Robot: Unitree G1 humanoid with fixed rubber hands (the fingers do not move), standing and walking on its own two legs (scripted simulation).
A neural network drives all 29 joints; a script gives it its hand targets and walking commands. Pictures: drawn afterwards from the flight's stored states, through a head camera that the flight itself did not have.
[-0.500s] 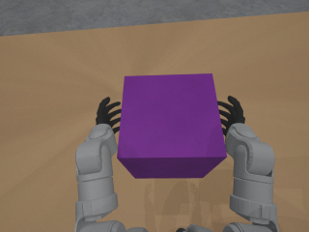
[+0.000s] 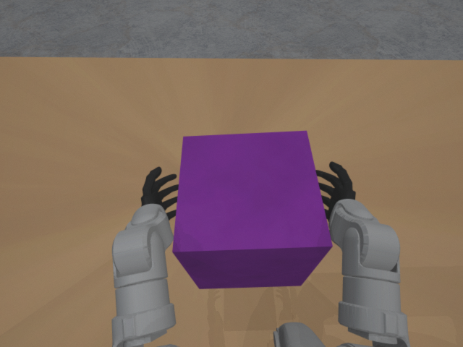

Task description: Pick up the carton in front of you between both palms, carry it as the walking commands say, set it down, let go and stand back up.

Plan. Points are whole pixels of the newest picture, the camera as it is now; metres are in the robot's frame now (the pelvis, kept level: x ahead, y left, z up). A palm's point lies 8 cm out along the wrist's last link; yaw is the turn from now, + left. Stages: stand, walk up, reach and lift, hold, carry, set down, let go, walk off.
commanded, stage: carry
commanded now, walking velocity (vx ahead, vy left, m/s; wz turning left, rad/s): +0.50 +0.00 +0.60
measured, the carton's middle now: (247, 218) +0.34 -0.02 -0.01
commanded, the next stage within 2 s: none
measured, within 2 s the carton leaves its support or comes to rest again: neither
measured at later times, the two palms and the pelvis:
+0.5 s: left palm (135, 119) +0.56 +0.20 +0.05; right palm (264, 86) +0.65 -0.09 +0.05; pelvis +0.30 -0.03 -0.02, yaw +11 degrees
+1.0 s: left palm (179, 34) +0.92 +0.12 +0.05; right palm (286, 35) +0.87 -0.18 +0.05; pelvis +0.58 +0.01 -0.04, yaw -4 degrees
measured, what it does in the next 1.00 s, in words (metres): goes down: right foot, then left foot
